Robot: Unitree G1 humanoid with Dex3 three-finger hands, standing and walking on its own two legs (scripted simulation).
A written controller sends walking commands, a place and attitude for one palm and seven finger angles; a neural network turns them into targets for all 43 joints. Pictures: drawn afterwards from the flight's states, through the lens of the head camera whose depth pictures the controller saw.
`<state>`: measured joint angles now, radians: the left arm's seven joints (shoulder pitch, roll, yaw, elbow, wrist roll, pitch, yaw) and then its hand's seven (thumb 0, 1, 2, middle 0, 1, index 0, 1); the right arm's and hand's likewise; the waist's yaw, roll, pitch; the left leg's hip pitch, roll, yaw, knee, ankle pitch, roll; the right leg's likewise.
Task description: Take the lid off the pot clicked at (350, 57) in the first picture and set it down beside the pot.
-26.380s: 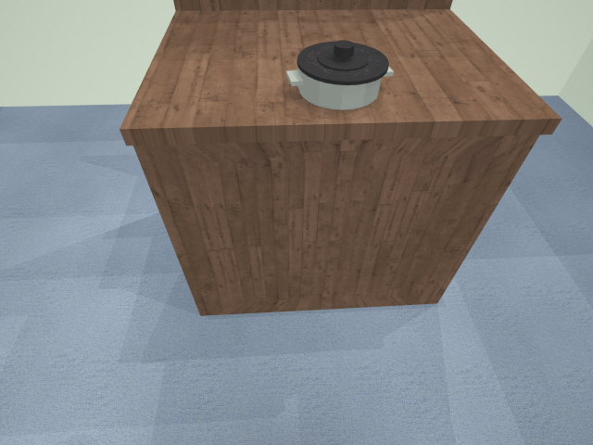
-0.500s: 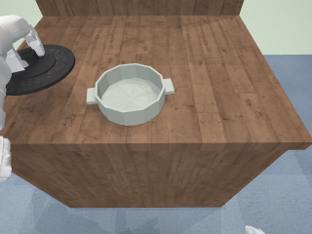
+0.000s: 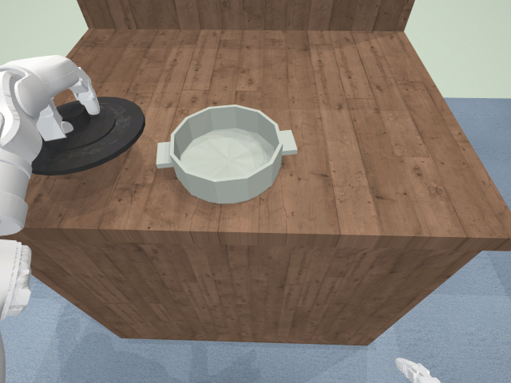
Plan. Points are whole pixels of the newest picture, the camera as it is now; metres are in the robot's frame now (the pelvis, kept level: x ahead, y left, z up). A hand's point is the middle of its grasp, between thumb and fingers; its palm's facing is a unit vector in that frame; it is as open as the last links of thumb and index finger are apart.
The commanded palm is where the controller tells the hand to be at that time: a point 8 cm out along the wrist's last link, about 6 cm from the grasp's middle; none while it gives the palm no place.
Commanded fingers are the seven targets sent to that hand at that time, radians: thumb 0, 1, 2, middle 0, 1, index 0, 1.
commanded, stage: lower the lid onto the table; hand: left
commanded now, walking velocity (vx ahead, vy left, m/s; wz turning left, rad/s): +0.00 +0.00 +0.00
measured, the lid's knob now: (73, 116) +0.47 +0.29 +0.17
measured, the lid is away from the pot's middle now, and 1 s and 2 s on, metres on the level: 0.23 0.22 0.23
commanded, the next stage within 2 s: open the fingers wide in 1.14 s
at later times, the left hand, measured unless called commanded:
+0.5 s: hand (77, 133) +0.44 +0.28 +0.16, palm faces -0.35 -0.10 -0.93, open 7.5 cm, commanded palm +0.43 +0.28 +0.24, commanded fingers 0.00 0.48 1.24 -1.03 -0.79 -0.95 -0.73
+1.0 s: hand (80, 148) +0.43 +0.28 +0.14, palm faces -0.39 -0.13 -0.91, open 7.5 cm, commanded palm +0.43 +0.29 +0.20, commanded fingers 0.00 0.48 1.24 -1.03 -0.79 -0.95 -0.73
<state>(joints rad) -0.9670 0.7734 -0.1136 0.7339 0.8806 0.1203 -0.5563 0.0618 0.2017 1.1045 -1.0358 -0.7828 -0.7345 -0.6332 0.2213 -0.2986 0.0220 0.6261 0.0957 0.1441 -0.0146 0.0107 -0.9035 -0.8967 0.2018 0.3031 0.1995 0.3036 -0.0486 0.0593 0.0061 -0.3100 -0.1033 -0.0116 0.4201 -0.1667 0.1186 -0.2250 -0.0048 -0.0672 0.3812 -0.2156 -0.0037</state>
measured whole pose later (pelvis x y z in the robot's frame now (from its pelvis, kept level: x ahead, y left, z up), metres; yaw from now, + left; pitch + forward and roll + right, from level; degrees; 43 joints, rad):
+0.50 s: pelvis +0.00 +0.00 +0.00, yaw -1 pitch +4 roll -2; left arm -0.91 0.76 -0.08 0.81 0.88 0.06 -0.51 0.06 0.21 1.10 -1.03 -0.78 -0.73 -0.63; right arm 0.28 -0.30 0.01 0.64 0.09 0.14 -0.01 0.01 -0.90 -0.90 0.20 0.30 0.20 0.30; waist -0.08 0.05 0.00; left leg -0.31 -0.10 0.01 0.42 -0.17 0.12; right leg -0.23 0.00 -0.05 0.38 -0.21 0.00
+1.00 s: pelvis +0.00 +0.00 +0.00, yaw -1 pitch +4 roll -2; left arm -0.92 0.74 -0.10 0.92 0.88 0.00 -0.48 0.06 0.20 1.10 -1.04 -0.79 -0.73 -0.64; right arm 0.24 -0.30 0.02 0.65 0.09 0.16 -0.01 0.01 -0.90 -0.90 0.20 0.30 0.20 0.30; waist -0.07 0.04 -0.01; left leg -0.34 -0.09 -0.01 0.46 -0.19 0.11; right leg -0.26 0.01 -0.06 0.41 -0.23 0.00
